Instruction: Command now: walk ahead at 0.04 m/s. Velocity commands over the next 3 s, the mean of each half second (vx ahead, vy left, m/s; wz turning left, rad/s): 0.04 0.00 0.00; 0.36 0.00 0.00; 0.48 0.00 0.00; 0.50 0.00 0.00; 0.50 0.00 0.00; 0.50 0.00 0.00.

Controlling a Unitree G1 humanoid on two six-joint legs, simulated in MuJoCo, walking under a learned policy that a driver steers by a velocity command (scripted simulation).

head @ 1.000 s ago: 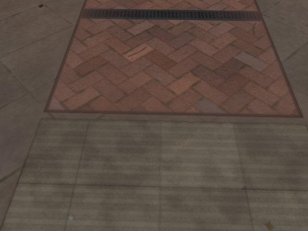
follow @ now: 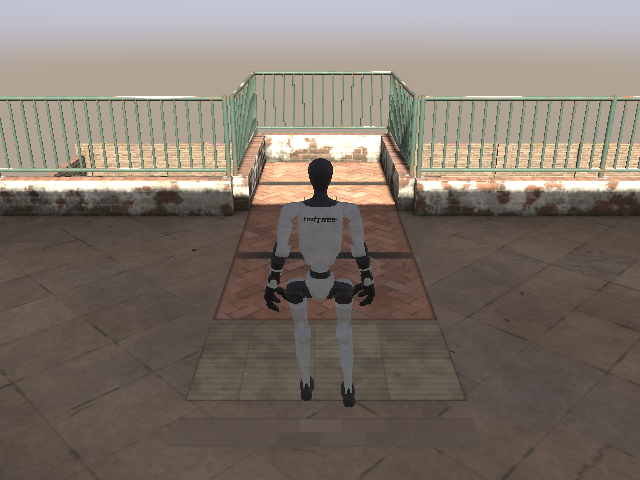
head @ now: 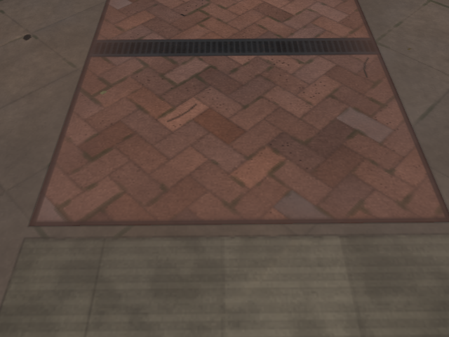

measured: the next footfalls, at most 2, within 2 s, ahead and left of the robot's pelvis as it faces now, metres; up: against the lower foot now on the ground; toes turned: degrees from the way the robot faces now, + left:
right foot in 0.04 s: +0.07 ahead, -0.14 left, +0.00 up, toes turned +1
right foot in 1.18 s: +0.56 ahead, -0.11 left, +0.00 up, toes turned -1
